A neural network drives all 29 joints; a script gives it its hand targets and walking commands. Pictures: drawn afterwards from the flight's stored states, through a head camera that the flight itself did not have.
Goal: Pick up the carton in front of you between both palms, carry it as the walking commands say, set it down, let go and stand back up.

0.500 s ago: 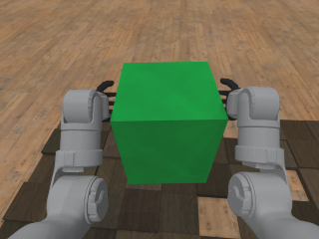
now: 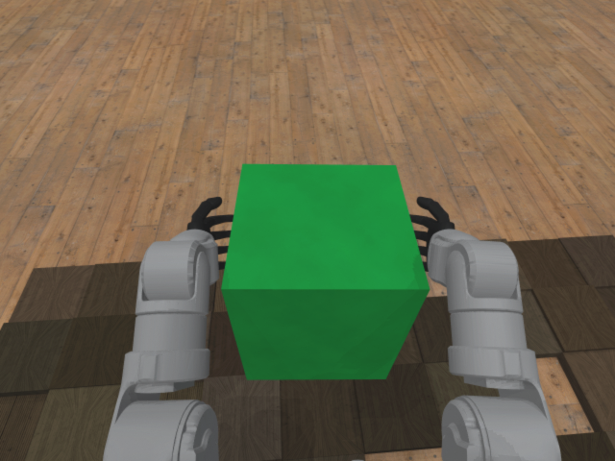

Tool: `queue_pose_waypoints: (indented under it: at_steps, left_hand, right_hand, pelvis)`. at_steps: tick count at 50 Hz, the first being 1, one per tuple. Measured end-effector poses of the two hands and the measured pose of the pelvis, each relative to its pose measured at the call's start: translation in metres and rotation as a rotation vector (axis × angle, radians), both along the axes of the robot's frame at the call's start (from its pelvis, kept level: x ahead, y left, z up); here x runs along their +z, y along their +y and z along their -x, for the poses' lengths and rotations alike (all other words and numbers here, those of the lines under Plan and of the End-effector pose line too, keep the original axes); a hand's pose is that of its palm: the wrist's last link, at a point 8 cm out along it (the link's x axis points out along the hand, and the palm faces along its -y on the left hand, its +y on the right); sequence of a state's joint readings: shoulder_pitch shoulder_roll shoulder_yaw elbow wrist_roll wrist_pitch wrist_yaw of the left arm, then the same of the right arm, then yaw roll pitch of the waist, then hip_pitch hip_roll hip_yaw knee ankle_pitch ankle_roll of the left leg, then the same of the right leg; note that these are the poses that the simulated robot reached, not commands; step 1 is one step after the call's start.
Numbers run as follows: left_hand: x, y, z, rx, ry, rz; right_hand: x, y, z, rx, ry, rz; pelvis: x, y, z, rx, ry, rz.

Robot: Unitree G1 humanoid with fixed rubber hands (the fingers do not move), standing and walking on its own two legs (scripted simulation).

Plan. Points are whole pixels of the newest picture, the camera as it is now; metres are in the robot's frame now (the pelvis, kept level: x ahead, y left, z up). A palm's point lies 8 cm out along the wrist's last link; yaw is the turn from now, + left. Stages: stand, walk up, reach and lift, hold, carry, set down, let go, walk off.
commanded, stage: carry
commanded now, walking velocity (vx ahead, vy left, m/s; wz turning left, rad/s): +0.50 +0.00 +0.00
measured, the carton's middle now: (318, 277) +0.37 -0.03 +0.02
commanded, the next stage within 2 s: none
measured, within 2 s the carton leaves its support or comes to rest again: neither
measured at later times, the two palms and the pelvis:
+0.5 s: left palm (218, 64) +0.74 +0.12 +0.15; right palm (388, 71) +0.70 -0.18 +0.14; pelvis +0.34 +0.00 +0.02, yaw +1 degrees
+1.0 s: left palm out of the picture +0.99 +0.09 +0.17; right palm out of the picture +1.02 -0.21 +0.16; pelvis +0.63 -0.07 +0.00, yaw +0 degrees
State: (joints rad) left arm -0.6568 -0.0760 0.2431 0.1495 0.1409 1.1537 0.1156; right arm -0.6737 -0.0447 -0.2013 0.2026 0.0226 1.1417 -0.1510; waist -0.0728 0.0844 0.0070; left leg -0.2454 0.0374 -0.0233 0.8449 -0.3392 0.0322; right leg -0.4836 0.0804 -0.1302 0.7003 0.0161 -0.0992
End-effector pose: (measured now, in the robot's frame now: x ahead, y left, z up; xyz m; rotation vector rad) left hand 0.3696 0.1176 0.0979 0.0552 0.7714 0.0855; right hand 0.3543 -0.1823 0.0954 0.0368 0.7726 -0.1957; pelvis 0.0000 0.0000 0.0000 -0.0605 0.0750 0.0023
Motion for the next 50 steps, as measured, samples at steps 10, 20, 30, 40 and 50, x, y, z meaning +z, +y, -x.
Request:
queue_pose_waypoints:
  at_steps: [10,20,30,40,50]
  left_hand:
    - [0.045,0.087,-0.103,0.305,-0.105,0.022]
    - [0.057,0.055,-0.298,0.104,-0.082,0.033]
    - [0.049,-0.034,-0.424,-0.042,-0.017,0.077]
    - [0.066,-0.058,-0.535,0.042,-0.152,-0.013]
    - [0.071,-0.032,-0.62,0.132,-0.107,-0.008]
  right_hand:
    - [0.058,0.096,-0.196,0.274,-0.104,-0.016]
    - [0.056,0.056,-0.321,0.122,-0.085,0.046]
    - [0.052,-0.03,-0.397,-0.066,-0.021,0.025]
    - [0.064,-0.056,-0.552,0.068,-0.147,0.009]
    - [0.067,-0.03,-0.661,0.124,-0.102,-0.031]
  pelvis:
    - [0.023,-0.022,-0.143,0.023,0.038,-0.066]
    - [0.003,-0.004,-0.286,0.025,0.012,-0.075]
    - [0.027,-0.021,-0.4,-0.001,0.038,-0.04]
    - [-0.01,-0.073,-0.525,0.004,0.025,-0.049]
    - [-0.002,-0.073,-0.627,-0.002,0.025,-0.077]
